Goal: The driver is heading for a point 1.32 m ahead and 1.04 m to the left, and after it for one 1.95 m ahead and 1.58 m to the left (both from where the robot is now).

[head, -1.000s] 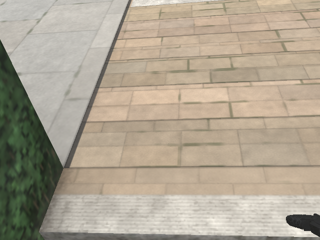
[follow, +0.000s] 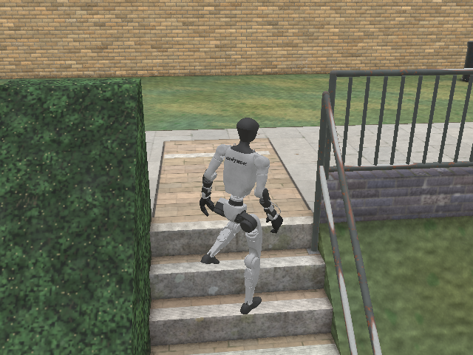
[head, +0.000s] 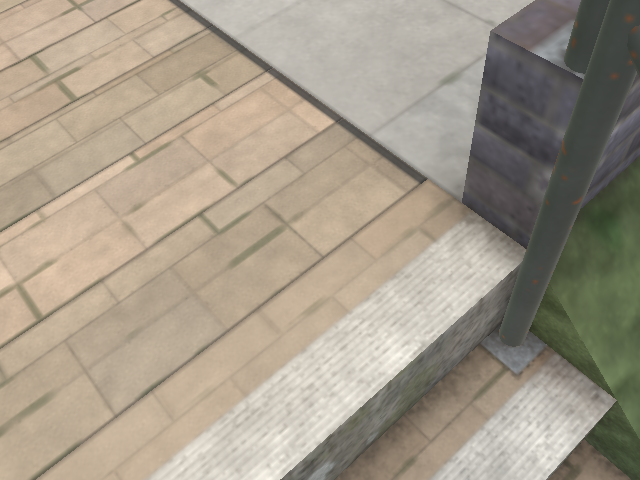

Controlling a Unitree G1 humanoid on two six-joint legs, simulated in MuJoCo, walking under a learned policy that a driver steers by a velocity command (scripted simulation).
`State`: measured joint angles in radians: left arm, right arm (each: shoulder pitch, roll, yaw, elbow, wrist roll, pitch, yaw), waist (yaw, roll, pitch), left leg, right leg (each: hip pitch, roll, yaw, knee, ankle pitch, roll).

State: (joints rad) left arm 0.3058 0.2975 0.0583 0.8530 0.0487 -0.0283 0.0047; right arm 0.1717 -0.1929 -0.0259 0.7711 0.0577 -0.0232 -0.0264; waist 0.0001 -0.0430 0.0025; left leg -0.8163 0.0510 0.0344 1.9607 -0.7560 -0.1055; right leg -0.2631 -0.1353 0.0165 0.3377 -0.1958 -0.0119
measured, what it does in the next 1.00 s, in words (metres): steps on the spot, turning left: left foot 0.21 m higher, then right foot 0.21 m lower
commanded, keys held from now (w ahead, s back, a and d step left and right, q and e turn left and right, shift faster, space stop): q+shift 1.00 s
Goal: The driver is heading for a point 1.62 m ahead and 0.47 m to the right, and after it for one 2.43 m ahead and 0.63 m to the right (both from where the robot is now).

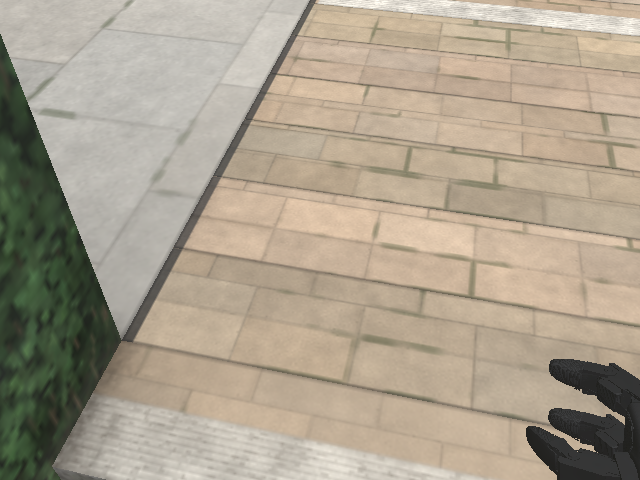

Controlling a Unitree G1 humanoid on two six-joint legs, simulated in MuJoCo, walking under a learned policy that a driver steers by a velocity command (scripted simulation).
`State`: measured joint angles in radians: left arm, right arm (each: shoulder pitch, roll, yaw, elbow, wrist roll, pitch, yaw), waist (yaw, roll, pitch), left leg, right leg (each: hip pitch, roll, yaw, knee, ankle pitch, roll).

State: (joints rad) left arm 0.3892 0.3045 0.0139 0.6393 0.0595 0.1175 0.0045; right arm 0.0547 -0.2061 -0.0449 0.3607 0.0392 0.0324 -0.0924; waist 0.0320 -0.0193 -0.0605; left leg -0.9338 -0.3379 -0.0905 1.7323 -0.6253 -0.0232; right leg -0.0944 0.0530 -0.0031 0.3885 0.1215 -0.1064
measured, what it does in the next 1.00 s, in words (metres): walks ahead, turning right: left foot, then right foot 0.21 m higher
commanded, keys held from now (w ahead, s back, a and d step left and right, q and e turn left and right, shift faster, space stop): q+shift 0.04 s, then shift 0.04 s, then e+shift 0.56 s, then w+e+shift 0.36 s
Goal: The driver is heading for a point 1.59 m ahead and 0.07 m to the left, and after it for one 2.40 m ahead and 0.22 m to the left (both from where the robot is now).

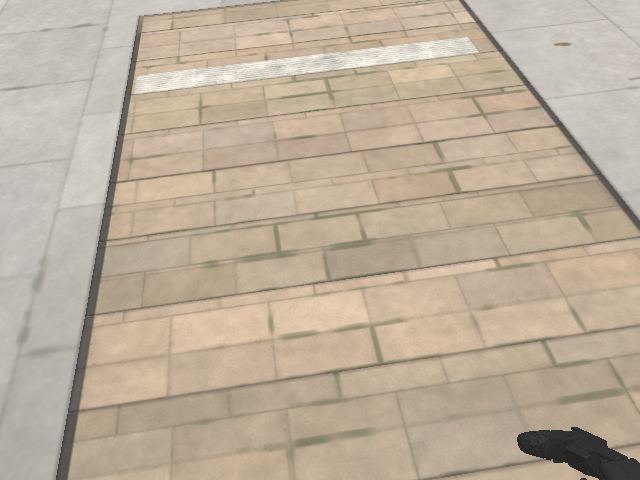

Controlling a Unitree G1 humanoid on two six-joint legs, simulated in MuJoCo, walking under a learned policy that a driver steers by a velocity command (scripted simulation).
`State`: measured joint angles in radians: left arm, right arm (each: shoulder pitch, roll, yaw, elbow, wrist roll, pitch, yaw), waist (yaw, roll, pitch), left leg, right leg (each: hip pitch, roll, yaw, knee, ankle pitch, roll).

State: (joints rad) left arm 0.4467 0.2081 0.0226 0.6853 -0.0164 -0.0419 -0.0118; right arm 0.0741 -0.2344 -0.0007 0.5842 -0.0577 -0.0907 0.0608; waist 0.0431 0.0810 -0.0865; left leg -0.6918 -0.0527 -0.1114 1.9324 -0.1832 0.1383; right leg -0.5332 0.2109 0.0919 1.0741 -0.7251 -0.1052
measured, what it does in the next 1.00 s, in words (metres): climbs: left foot 0.21 m higher, then right foot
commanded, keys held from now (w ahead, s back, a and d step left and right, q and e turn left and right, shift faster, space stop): w+e+shift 0.28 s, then w+shift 0.06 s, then w+q+shift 0.32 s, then q+shift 0.34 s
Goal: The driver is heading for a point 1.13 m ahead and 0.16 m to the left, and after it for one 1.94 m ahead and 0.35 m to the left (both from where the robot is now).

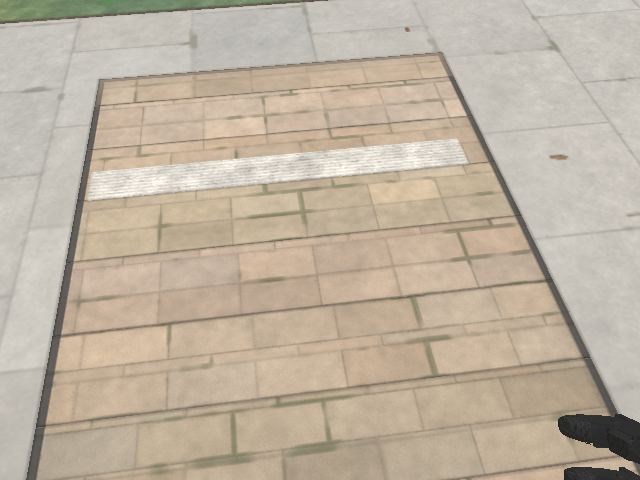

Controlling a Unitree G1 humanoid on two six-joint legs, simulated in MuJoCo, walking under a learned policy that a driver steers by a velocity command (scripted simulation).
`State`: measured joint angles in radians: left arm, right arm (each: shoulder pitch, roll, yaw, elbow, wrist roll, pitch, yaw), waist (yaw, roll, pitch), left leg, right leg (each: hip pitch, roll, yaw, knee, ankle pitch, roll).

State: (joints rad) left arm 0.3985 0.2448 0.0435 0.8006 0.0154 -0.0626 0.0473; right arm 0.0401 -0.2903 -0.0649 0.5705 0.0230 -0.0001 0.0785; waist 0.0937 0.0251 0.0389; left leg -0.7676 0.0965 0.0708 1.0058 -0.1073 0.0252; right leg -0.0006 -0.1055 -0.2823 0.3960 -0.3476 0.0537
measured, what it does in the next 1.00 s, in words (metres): walks ahead, turning left: left foot, then right foot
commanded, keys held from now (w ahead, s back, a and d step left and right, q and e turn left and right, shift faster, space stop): q+shift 0.50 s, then shift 0.02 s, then e+shift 0.48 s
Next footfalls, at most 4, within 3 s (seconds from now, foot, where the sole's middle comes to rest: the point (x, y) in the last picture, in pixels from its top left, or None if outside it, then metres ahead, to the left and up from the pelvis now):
0.12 left None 0.25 0.10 -0.77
0.74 right None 0.34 -0.09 -0.77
1.08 left None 0.21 0.12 -0.77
1.68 right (483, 462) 0.57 -0.25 -0.77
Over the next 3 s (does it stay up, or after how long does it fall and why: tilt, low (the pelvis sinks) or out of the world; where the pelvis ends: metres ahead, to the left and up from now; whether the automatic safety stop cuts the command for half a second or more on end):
stays up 1.42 -0.05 -0.03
